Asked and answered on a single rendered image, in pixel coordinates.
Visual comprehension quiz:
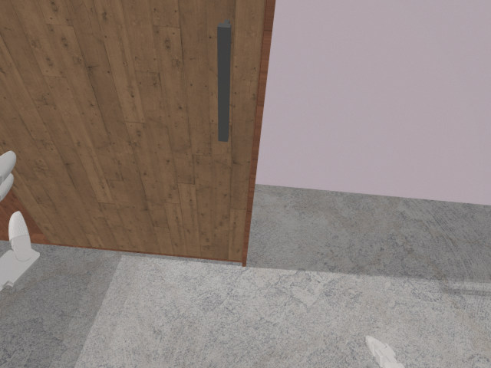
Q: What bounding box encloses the wardrobe door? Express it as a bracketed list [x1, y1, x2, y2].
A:
[0, 189, 43, 234]
[0, 0, 265, 261]

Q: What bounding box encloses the handle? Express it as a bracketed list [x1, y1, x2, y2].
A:
[217, 19, 231, 142]

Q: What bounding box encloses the robot left hand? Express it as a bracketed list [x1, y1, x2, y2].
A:
[0, 151, 40, 291]

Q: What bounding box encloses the robot right hand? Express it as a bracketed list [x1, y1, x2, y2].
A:
[364, 335, 405, 368]

